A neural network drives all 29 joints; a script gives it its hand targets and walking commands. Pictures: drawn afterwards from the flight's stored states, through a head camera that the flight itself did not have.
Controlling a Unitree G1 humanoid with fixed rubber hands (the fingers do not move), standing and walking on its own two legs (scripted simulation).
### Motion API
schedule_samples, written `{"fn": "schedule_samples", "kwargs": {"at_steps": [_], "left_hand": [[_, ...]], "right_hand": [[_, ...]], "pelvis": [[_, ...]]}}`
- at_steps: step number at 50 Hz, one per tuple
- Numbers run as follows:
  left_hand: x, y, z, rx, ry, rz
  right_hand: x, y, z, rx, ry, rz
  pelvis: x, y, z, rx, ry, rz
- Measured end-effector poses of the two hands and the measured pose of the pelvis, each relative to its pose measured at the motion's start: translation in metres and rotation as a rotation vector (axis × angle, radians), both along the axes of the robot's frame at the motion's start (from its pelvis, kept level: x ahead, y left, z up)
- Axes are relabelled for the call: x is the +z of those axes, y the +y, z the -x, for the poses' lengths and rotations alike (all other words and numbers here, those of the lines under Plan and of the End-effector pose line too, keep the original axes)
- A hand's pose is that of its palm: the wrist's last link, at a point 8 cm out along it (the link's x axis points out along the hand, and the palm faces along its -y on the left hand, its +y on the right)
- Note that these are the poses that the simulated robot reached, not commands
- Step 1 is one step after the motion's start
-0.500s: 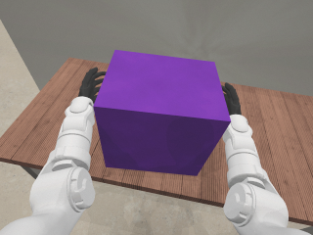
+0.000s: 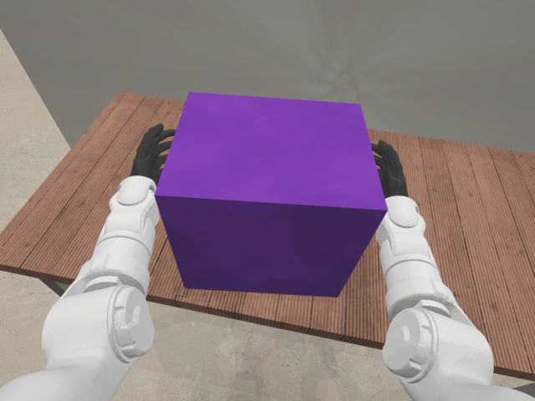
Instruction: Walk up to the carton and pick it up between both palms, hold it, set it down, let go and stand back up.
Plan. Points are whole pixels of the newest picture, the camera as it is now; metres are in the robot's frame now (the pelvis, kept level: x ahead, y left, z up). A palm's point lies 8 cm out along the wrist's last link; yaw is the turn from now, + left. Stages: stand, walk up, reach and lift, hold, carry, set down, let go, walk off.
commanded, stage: set down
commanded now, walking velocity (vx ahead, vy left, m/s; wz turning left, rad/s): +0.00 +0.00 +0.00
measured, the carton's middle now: (267, 200) +0.45 +0.01 +0.02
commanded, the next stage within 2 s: none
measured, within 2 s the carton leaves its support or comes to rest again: rests again in 0.58 s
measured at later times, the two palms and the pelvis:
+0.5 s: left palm (143, 183) +0.42 +0.21 +0.09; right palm (390, 201) +0.41 -0.17 +0.08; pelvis -0.01 +0.01 +0.00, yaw +0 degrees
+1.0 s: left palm (148, 180) +0.43 +0.20 +0.08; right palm (391, 196) +0.42 -0.18 +0.08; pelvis +0.00 +0.00 +0.00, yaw +0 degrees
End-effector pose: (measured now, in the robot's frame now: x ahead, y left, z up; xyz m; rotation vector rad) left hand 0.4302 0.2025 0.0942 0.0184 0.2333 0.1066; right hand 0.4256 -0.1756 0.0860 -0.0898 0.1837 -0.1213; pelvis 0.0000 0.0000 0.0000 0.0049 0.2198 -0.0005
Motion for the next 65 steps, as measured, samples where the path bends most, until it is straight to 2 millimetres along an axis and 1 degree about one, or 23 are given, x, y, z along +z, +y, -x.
{"fn": "schedule_samples", "kwargs": {"at_steps": [14, 22, 31, 40, 49, 65], "left_hand": [[-0.006, 0.004, 0.018, 0.005, 0.003, 0.019], [-0.006, 0.006, 0.013, -0.015, -0.003, 0.016], [-0.008, 0.003, 0.004, -0.014, -0.012, 0.014], [-0.009, 0.000, 0.001, -0.005, -0.016, -0.001], [-0.010, 0.000, 0.002, -0.005, -0.019, 0.019], [-0.010, 0.001, 0.001, -0.014, -0.035, -0.007]], "right_hand": [[0.000, 0.004, 0.017, -0.003, 0.007, -0.015], [-0.001, 0.005, 0.019, -0.013, 0.007, -0.015], [-0.001, 0.002, 0.011, -0.013, -0.001, -0.002], [-0.003, -0.001, 0.006, -0.006, -0.010, -0.011], [-0.003, -0.001, 0.005, -0.005, -0.015, 0.000], [-0.004, 0.000, 0.007, -0.009, -0.013, 0.003]], "pelvis": [[0.001, 0.003, 0.017, 0.002, -0.021, -0.001], [0.001, 0.008, 0.015, -0.002, -0.023, -0.001], [0.001, 0.013, 0.006, -0.008, -0.016, 0.003], [0.001, 0.009, 0.001, -0.008, -0.011, 0.004], [0.002, 0.004, 0.003, -0.006, -0.024, -0.001], [0.002, 0.006, 0.004, -0.014, -0.020, -0.002]]}}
